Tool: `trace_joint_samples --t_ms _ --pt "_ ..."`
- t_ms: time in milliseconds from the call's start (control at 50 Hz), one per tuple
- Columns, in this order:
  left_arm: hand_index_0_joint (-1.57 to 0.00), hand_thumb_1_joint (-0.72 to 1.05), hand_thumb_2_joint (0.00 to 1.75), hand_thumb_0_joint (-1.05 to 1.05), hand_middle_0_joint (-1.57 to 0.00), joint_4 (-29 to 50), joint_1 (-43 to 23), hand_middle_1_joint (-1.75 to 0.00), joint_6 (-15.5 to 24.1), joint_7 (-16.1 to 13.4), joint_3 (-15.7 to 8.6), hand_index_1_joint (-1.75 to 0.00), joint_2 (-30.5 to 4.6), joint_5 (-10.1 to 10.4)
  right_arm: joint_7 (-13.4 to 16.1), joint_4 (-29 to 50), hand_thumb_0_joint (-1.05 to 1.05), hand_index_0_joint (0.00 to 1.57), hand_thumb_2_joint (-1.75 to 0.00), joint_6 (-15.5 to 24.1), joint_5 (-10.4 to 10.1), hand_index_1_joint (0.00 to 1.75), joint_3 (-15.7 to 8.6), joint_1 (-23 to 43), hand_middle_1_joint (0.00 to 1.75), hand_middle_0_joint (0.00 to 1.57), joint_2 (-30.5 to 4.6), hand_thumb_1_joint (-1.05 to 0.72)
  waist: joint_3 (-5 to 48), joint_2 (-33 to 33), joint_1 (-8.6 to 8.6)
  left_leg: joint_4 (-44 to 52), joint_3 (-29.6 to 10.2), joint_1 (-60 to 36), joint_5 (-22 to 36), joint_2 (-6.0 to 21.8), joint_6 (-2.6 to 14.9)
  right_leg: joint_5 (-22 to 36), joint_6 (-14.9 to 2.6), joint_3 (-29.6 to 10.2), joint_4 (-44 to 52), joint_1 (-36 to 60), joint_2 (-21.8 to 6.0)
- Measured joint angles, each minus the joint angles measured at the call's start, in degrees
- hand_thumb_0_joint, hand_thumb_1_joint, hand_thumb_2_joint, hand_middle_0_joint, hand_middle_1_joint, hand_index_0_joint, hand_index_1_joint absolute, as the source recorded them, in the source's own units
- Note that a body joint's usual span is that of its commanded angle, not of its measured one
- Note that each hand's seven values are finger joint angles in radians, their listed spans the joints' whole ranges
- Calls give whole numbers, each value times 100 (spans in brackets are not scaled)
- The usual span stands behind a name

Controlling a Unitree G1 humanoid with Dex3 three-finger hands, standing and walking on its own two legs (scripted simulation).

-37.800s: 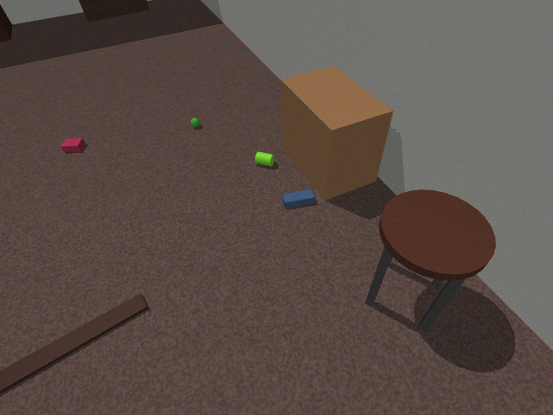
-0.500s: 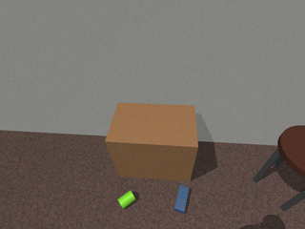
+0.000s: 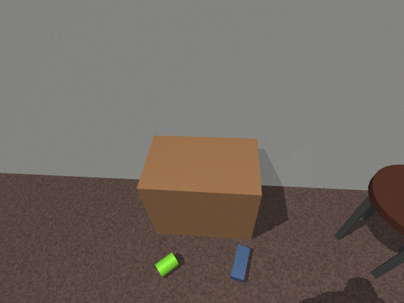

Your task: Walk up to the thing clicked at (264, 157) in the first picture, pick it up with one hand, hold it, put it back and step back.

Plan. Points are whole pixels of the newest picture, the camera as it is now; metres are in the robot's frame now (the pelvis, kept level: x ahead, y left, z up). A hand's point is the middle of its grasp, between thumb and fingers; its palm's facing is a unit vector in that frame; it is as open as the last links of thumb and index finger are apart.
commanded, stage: stand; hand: left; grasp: from above
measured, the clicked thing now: (166, 264) +0.44 +0.24 -0.75
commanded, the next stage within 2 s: step back in 0.92 s
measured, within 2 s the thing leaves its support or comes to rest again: neither
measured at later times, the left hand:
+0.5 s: hand out of the picture +0.07 +0.24 -0.16, palm faces +0.01 -0.94 -0.34, open 7.4 cm
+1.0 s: hand out of the picture +0.07 +0.25 -0.16, palm faces +0.03 -0.94 -0.35, open 7.4 cm
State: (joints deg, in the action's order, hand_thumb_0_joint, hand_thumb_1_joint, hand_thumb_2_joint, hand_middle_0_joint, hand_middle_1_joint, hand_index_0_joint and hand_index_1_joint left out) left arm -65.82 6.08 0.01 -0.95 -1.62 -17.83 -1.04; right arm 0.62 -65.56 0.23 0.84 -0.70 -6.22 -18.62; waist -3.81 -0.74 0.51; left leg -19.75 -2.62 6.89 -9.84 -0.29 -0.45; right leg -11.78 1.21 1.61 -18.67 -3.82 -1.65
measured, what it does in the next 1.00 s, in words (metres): stands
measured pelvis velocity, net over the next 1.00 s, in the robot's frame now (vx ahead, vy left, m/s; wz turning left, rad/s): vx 0.00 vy -0.01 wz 0.01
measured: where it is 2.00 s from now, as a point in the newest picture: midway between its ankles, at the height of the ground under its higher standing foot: outside the picture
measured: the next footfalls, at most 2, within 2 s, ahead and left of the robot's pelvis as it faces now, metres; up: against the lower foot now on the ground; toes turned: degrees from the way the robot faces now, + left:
right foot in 1.68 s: -0.11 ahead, -0.08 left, +0.00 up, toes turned -2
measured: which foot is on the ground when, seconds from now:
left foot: down 0.00-1.00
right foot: down 0.00-1.00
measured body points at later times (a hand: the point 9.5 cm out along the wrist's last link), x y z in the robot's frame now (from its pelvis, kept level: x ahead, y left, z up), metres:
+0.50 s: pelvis +0.01 +0.00 +0.00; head +0.01 -0.01 +0.45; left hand +0.07 +0.29 -0.13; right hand +0.08 -0.30 -0.14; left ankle +0.01 +0.12 -0.75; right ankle -0.02 -0.13 -0.75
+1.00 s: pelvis +0.00 -0.01 +0.00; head +0.03 -0.01 +0.44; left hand +0.07 +0.30 -0.14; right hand +0.08 -0.31 -0.14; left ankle +0.01 +0.12 -0.75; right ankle -0.02 -0.13 -0.75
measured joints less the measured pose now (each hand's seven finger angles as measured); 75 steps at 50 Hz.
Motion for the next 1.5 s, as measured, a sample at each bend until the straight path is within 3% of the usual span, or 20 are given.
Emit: trace_joint_samples --t_ms 920,1000,1060,1140,1180,1220,1240,1300,1340,1400,1500 --pt "-20 90 89 1 -20 76 76 -30 31 52 38 -30 -93 26 -53 35 1 20 -90 10 -21 30 43 -35 30 21 -75 -90 22 28 -24 66 -34 -14 -20 35 -49 -48 -49 35 30 6 34" --pt "-21 90 89 1 -20 327 -16 -30 -9 43 -94 -30 -138 125 -108 292 1 20 -90 -109 -99 30 -40 122 30 21 -159 -90 -212 -24 -87 -524 -87 409 -188 48 -5 -165 -79 81 -368 -306 63" --pt "-21 90 89 1 -20 597 -128 -30 -75 21 -162 -30 -196 116 -122 559 1 20 -90 -206 -122 30 -139 215 30 21 -266 -90 -462 -39 -108 -1396 -86 909 -333 -25 126 -258 -90 99 -718 -557 23" --pt "-21 90 89 1 -20 932 -208 -30 -166 -15 -189 -30 -290 -5 -163 899 1 20 -90 -323 -114 30 -264 120 30 21 -391 -90 -570 112 -112 -2790 -42 1328 -1563 -285 286 -428 -47 -10 -1235 -938 -192" --pt "-21 90 89 1 -20 1087 -267 -30 -184 -25 -181 -30 -356 -33 -171 1004 1 20 -90 -307 -110 30 -298 11 30 21 -432 -90 -577 179 -146 -2538 51 1205 -1443 -244 281 -510 36 -34 -1480 -1134 -281" --pt "-21 90 89 1 -20 1258 -348 -30 -228 -16 -168 -30 -416 -2 -164 1062 1 20 -90 -251 -47 30 -334 -126 30 21 -479 -90 -575 189 -195 -1791 103 939 -884 -166 237 -662 101 -17 -1864 -1384 -336" --pt "-21 90 89 1 -20 1334 -437 -30 -260 -23 -184 -30 -462 29 -144 1060 1 20 -90 -231 14 30 -361 -147 30 21 -436 -90 -652 284 -179 -1811 141 961 -1008 -234 254 -856 -6 -197 -2187 -1542 -321" --pt "-20 90 89 1 -20 1470 -582 -30 -345 -120 -217 -30 -530 70 -153 1101 1 20 -90 -211 38 30 -307 -200 30 20 -281 -90 -828 393 -194 -1859 157 1058 -977 -260 338 -1983 -248 -971 -3524 -1942 320" --pt "-20 90 89 1 -20 1512 -551 -30 -365 -147 -199 -30 -543 107 -105 1142 1 20 -90 -220 45 30 -269 -232 30 21 -180 -90 -825 435 -196 -1638 200 1033 -809 -250 357 -1990 -305 -1152 -4198 -2124 616" --pt "-20 90 89 1 -20 1566 -356 -30 -341 -121 -173 -30 -499 101 -10 1276 1 20 -90 -218 37 30 -254 -233 30 21 -97 -90 -826 408 -173 -1385 332 955 -629 -215 402 -1795 -229 -1070 -4532 -2138 724" --pt "-20 90 89 1 -20 1567 -38 -30 -376 -69 -189 -30 -444 60 36 1557 1 20 -90 -153 23 30 -225 -158 31 21 -18 -90 -855 325 -183 -1321 538 985 -493 -160 457 -1788 -90 -970 -4171 -1846 668"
